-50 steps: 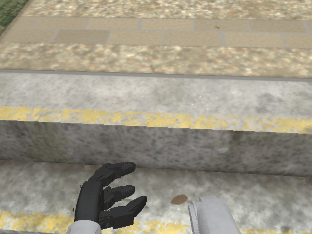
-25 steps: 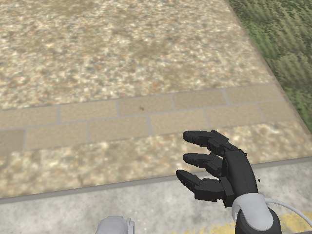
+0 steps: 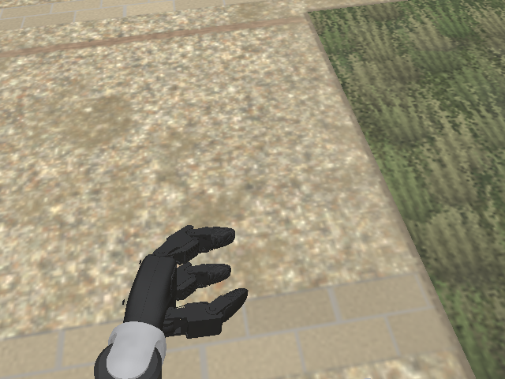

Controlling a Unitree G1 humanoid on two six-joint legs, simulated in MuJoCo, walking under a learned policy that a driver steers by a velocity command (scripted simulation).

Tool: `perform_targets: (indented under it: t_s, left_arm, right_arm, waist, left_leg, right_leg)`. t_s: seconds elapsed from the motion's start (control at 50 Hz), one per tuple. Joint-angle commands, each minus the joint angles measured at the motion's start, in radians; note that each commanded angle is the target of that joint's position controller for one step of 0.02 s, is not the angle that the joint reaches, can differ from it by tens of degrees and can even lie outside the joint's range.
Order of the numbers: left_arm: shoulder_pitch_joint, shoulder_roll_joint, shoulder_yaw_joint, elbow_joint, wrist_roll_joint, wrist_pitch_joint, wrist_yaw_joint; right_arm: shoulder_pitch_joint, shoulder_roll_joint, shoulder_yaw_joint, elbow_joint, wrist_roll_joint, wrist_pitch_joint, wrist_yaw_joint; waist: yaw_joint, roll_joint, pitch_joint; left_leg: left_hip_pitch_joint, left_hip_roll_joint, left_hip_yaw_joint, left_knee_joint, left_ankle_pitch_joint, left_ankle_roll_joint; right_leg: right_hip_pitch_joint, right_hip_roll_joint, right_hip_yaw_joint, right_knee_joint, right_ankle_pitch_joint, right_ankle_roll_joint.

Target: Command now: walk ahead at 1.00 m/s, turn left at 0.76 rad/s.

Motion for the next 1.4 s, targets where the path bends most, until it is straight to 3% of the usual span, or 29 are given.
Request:
perform_targets:
  t_s: [0.02,0.06,0.14,0.18,0.24,0.3,0.36,0.42,0.46,0.48,0.5,0.52,0.54,0.6,0.7,0.78,0.86,0.88,0.9,0.92,0.94,0.98,1.06,1.12,1.26,1.34,1.36,1.38,1.4]
  left_arm:
    - [0.434,0.382,0.181,0.112,-0.052,0.003,0.02]
    - [0.238,0.195,0.122,0.208,-0.017,-0.014,0.029]
    - [0.375,0.059,0.104,0.433,0.011,-0.079,0.002]
    - [0.306,0.13,0.115,0.403,0.016,-0.09,0.021]
    - [0.395,0.266,0.154,0.444,0.001,-0.121,0.046]
    - [0.507,0.285,0.164,0.467,0.022,-0.107,0.064]
    - [0.484,0.364,0.176,0.396,0.01,-0.067,0.076]
    - [0.458,0.412,0.2,0.355,0.003,-0.032,0.079]
    - [0.393,0.404,0.207,0.325,0.005,0.007,0.076]
    - [0.263,0.275,0.175,0.276,-0.003,0.006,0.062]
    - [0.297,0.113,0.133,0.187,0.012,-0.01,0.049]
    - [0.322,0.147,0.124,0.062,0.013,-0.051,0.033]
    - [0.304,0.223,0.126,0.09,0.006,-0.083,0.03]
    - [0.215,0.295,0.123,0.09,0.04,-0.05,0.036]
    - [0.06,0.238,0.077,0.05,-0.006,-0.012,0.003]
    - [0.031,0.243,0.088,0.088,-0.023,-0.007,-0.018]
    - [0.384,0.335,0.154,0.199,-0.012,-0.004,-0.003]
    - [0.627,0.387,0.185,0.267,-0.007,0.01,0.008]
    - [0.739,0.473,0.213,0.293,0.004,0.02,0.014]
    - [0.638,0.521,0.215,0.293,0.011,0.023,-0.003]
    - [0.507,0.448,0.213,0.253,0.009,0.022,-0.008]
    - [0.5,0.363,0.191,0.295,-0.005,0.009,-0.002]
    - [0.535,0.35,0.172,0.334,-0.011,-0.019,0.005]
    - [0.57,0.368,0.178,0.326,-0.012,-0.026,0.001]
    - [0.704,0.368,0.18,0.379,-0.032,-0.027,0.019]
    - [0.66,0.452,0.19,0.395,-0.005,-0.029,0.031]
    - [0.603,0.429,0.186,0.373,0.004,-0.033,0.03]
    - [0.711,0.282,0.154,0.337,-0.021,-0.041,0.029]
    - [0.724,0.291,0.139,0.336,-0.03,-0.041,0.02]
  right_arm:
    - [-0.309,0.021,-0.014,-0.311,-0.069,-0.054,0.046]
    - [-0.341,0.099,0.026,-0.355,-0.067,-0.018,0.02]
    - [-0.255,0.094,0.056,-0.359,-0.029,0.072,0.003]
    - [-0.315,-0.031,0.025,-0.387,-0.002,0.104,0.001]
    - [-0.4,-0.159,-0.017,-0.403,-0.015,0.148,0.033]
    - [-0.377,-0.134,-0.018,-0.341,0.016,0.15,0.06]
    - [-0.298,-0.139,-0.016,-0.315,0.042,0.136,0.056]
    - [-0.116,-0.247,-0.051,-0.288,0.019,0.153,0.01]
    - [0.089,-0.29,-0.083,-0.224,0.007,0.14,-0.013]
    - [0.016,-0.252,-0.074,-0.197,0.011,0.132,-0.021]
    - [-0.111,-0.257,-0.041,-0.233,0.015,0.107,-0.013]
    - [-0.115,-0.328,-0.048,-0.264,-0.025,0.103,-0.024]
    - [-0.071,-0.268,-0.04,-0.261,-0.044,0.097,-0.04]
    - [-0.068,-0.26,-0.016,-0.253,-0.051,0.043,-0.066]
    - [-0.051,-0.258,-0.002,-0.216,-0.026,0.016,-0.04]
    - [0.007,-0.3,-0.007,-0.164,-0.015,0.006,-0.017]
    - [-0.06,-0.338,-0.01,-0.158,-0.056,0.016,-0.043]
    - [-0.122,-0.329,-0.011,-0.182,-0.07,0.027,-0.054]
    - [-0.163,-0.216,0.014,-0.229,-0.059,0.024,-0.045]
    - [-0.041,-0.121,0.047,-0.301,-0.024,0.004,-0.021]
    - [-0.129,-0.183,0.049,-0.311,-0.037,-0.001,-0.035]
    - [-0.245,-0.202,0.061,-0.328,-0.056,-0.008,-0.037]
    - [-0.285,-0.162,0.089,-0.385,-0.087,0.054,-0.023]
    - [-0.462,-0.172,0.105,-0.453,-0.06,0.053,-0.02]
    - [-0.646,-0.149,0.123,-0.469,-0.046,0.03,0.003]
    - [-0.32,-0.24,0.073,-0.38,-0.037,0.021,-0.032]
    - [-0.097,-0.288,0.049,-0.334,-0.043,0.018,-0.054]
    - [0.029,-0.381,0.018,-0.322,-0.083,0.015,-0.066]
    - [0.0,-0.371,0.009,-0.309,-0.063,0.025,-0.048]
  waist:
    - [0.252,-0.41,-0.281]
    - [0.091,-0.244,0.048]
    - [-0.01,-0.148,0.127]
    - [-0.036,-0.102,0.206]
    - [-0.014,-0.057,0.203]
    - [0.018,0.004,0.138]
    - [-0.051,-0.134,0.014]
    - [-0.124,-0.243,-0.039]
    - [-0.219,-0.191,-0.018]
    - [-0.173,-0.007,0.128]
    - [0.032,0.132,0.165]
    - [0.069,0.205,-0.04]
    - [0.062,0.018,-0.008]
    - [0.105,-0.218,0.128]
    - [0.03,-0.095,0.183]
    - [-0.021,-0.082,0.182]
    - [0.188,0.073,-0.047]
    - [0.321,0.064,-0.132]
    - [0.338,-0.123,-0.205]
    - [0.144,-0.483,-0.322]
    - [0.16,-0.26,-0.236]
    - [0.128,0.002,-0.069]
    - [0.055,-0.035,0.061]
    - [0.105,-0.044,0.149]
    - [0.225,-0.083,0.118]
    - [0.055,-0.132,-0.084]
    - [-0.061,-0.125,-0.183]
    - [-0.016,0.139,-0.383]
    - [-0.008,0.257,-0.441]
  left_leg:
    - [-0.777,-0.219,-0.148,1.245,0.051,0.026]
    - [-0.866,-0.127,0.01,1.311,0.203,0.022]
    - [-0.946,-0.128,0.025,1.416,0.081,0.024]
    - [-0.831,-0.116,0.047,1.125,0.075,-0.026]
    - [-0.691,-0.1,0.213,0.731,0.132,0.001]
    - [-0.568,-0.123,0.331,0.501,0.13,0.065]
    - [-0.235,-0.207,0.436,0.238,0.078,0.073]
    - [-0.061,-0.225,0.434,0.089,-0.078,0.1]
    - [0.12,-0.215,0.338,-0.168,-0.189,0.191]
    - [0.207,-0.171,0.184,-0.155,-0.128,0.241]
    - [0.217,-0.126,-0.111,-0.018,0.352,0.28]
    - [0.379,0.043,-0.585,-0.278,0.02,0.447]
    - [0.312,0.118,-0.683,-0.437,-0.181,0.404]
    - [0.007,0.097,-0.5,-0.472,-0.304,0.29]
    - [-0.138,-0.059,-0.078,-0.571,-0.11,0.152]
    - [0.121,-0.017,0.07,-0.593,0.277,0.083]
    - [0.324,0.025,0.216,-0.116,1.087,0.018]
    - [0.165,0.0,0.25,0.213,1.031,-0.009]
    - [-0.148,-0.127,0.265,0.718,0.391,-0.049]
    - [-0.46,-0.259,0.159,0.969,-0.302,-0.082]
    - [-0.556,-0.179,0.098,0.963,-0.191,-0.064]
    - [-0.474,-0.077,0.103,0.77,-0.094,-0.069]
    - [-0.426,-0.016,0.106,0.561,-0.165,-0.115]
    - [-0.453,-0.005,0.148,0.29,-0.003,-0.159]
    - [-0.341,-0.081,0.208,-0.116,0.306,-0.113]
    - [0.065,-0.174,0.245,-0.172,0.041,-0.033]
    - [0.335,-0.067,0.152,-0.114,-0.074,-0.001]
    - [0.665,0.244,-0.323,-0.126,-0.382,0.11]
    - [0.719,0.322,-0.754,-0.353,-0.54,0.188]
  right_leg:
    - [0.843,-0.246,1.153,-1.26,-0.881,-0.03]
    - [0.536,-0.237,0.737,-1.052,-0.53,-0.054]
    - [0.559,-0.186,0.266,-1.089,-0.04,0.016]
    - [0.489,-0.201,0.125,-1.304,0.043,0.039]
    - [0.686,-0.112,-0.146,-1.5,0.262,0.038]
    - [0.989,0.002,-0.292,-1.513,0.495,0.019]
    - [1.112,-0.013,-0.333,-1.341,1.281,0.015]
    - [1.246,-0.101,-0.297,-1.004,1.703,0.0]
    - [1.099,-0.047,-0.26,-0.434,1.536,-0.038]
    - [0.683,0.098,-0.177,-0.045,0.712,-0.033]
    - [0.344,0.208,-0.077,0.168,0.169,-0.002]
    - [0.174,0.225,0.134,0.152,0.191,0.055]
    - [0.144,0.149,0.178,0.068,0.232,0.058]
    - [0.22,0.035,0.189,-0.209,0.226,0.074]
    - [0.443,-0.037,0.064,-0.786,0.604,0.037]
    - [0.517,0.044,-0.045,-0.977,0.81,-0.049]
    - [0.817,0.232,-0.133,-0.942,0.569,-0.123]
    - [1.076,0.237,-0.099,-0.928,0.464,-0.137]
    - [1.312,0.09,0.164,-0.919,0.258,-0.198]
    - [1.437,-0.111,0.849,-1.254,0.061,-0.333]
    - [1.367,-0.11,0.901,-1.359,-0.015,-0.327]
    - [1.057,-0.052,0.667,-1.343,0.143,-0.258]
    - [0.737,0.061,0.497,-1.396,0.224,-0.272]
    - [0.661,0.092,0.45,-1.485,0.332,-0.274]
    - [0.951,0.087,0.384,-1.405,0.846,-0.182]
    - [1.063,0.073,0.307,-0.98,1.4,-0.112]
    - [0.887,0.102,0.281,-0.706,1.23,-0.102]
    - [0.593,0.208,0.188,-0.284,0.648,-0.071]
    - [0.38,0.29,0.173,-0.115,0.201,-0.058]
Keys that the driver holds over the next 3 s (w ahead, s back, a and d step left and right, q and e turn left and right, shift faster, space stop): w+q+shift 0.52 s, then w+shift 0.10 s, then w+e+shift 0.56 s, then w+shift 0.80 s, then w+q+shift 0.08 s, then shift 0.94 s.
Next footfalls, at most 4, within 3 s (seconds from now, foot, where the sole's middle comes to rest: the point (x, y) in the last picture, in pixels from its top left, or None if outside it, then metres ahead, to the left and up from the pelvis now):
0.48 left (250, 372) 0.46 0.02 -0.59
0.88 right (226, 193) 0.99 0.04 -0.59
1.36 left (141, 119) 1.36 0.31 -0.59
1.80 right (192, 41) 1.83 0.12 -0.59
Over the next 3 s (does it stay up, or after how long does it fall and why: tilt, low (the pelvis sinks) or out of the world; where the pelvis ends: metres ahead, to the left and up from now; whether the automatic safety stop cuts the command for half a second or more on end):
stays up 2.31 0.23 0.17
